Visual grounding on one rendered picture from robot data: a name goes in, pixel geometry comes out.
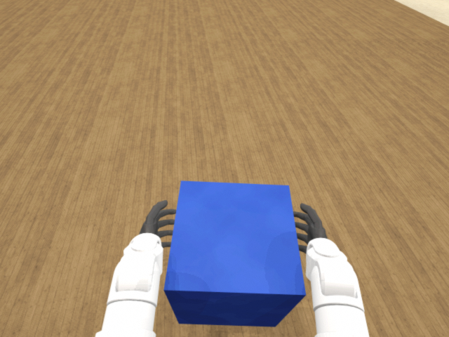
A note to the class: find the right robot forearm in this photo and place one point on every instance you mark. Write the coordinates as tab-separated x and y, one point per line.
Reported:
336	295

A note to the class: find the right robot hand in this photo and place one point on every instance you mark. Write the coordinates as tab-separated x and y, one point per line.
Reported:
313	228

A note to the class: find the carton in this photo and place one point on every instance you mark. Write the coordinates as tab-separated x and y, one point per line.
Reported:
234	257

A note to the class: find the left robot hand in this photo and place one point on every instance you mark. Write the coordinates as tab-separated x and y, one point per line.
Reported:
151	225

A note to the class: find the left robot forearm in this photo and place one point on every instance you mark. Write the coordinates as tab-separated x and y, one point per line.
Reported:
133	294

